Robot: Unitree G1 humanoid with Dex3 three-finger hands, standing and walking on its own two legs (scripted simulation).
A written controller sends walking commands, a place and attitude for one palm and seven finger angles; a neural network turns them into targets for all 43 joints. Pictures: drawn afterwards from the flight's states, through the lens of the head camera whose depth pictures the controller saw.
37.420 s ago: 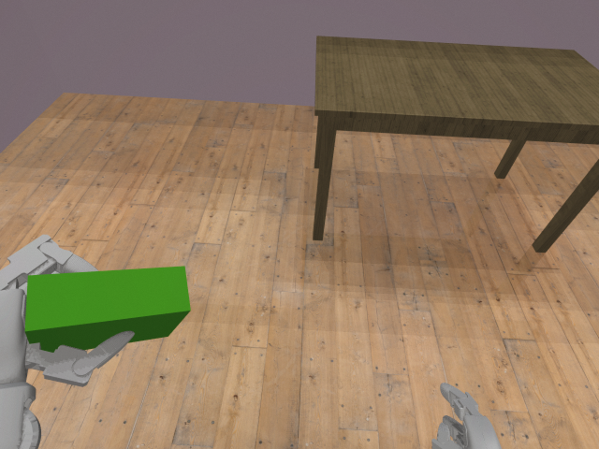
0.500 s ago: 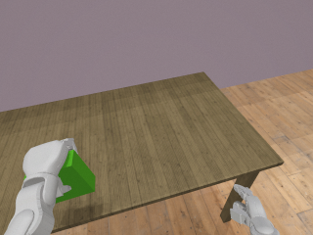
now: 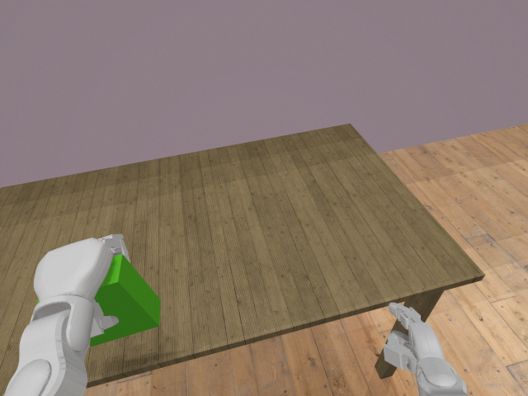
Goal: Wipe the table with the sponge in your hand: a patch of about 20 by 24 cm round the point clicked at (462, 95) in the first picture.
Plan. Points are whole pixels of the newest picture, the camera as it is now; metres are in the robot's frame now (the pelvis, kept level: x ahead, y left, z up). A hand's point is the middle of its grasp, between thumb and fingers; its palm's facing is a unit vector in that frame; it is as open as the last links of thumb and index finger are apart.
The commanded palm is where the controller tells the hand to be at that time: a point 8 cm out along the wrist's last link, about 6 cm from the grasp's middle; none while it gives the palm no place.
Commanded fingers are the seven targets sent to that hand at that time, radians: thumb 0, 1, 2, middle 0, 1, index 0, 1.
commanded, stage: bring the sponge back beside the body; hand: left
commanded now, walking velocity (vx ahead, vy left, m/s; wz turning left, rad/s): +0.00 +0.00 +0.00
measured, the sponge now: (114, 309) +0.20 +0.28 +0.04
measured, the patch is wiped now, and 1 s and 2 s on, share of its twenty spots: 0.95 0.95 0.95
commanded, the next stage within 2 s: step back with the hand held close in 0.92 s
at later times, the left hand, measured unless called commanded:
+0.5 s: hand (88, 301) +0.18 +0.28 +0.10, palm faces +0.07 -0.14 -0.99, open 9.3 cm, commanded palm +0.15 +0.28 +0.18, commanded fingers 0.00 0.10 1.30 -1.20 -1.60 -1.20 -1.60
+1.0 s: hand (86, 306) +0.17 +0.28 +0.10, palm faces +0.08 -0.13 -0.99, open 9.3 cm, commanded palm +0.14 +0.27 +0.18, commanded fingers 0.00 0.10 1.30 -1.20 -1.60 -1.20 -1.60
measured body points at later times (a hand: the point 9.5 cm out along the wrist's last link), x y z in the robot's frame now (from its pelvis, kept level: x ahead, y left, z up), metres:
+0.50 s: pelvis -0.01 +0.00 +0.00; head -0.04 -0.04 +0.45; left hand +0.17 +0.28 +0.15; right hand +0.25 -0.19 -0.06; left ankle +0.01 +0.11 -0.74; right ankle +0.00 -0.10 -0.74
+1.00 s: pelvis -0.02 +0.00 +0.00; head -0.05 -0.04 +0.45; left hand +0.16 +0.28 +0.16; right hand +0.24 -0.20 -0.06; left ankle +0.01 +0.11 -0.74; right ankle +0.00 -0.10 -0.74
